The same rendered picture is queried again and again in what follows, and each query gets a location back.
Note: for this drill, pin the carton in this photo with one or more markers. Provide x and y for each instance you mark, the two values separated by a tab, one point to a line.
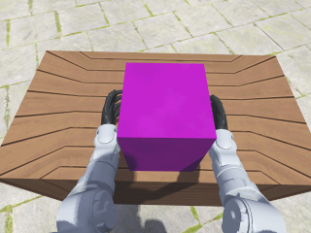
166	121

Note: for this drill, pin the robot left hand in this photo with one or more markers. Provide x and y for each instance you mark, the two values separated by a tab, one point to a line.
109	113

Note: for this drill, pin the pedestal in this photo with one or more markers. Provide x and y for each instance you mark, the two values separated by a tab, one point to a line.
51	138

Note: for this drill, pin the robot right upper arm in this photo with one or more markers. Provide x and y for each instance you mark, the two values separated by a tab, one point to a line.
242	215

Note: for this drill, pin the robot left forearm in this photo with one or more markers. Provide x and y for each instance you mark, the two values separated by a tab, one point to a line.
103	165

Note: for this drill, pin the robot left upper arm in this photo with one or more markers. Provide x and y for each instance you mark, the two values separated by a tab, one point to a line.
88	212

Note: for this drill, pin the robot right forearm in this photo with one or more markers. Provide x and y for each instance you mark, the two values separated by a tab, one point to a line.
229	172

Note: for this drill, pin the robot right hand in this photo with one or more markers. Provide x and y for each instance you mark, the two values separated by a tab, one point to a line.
218	112

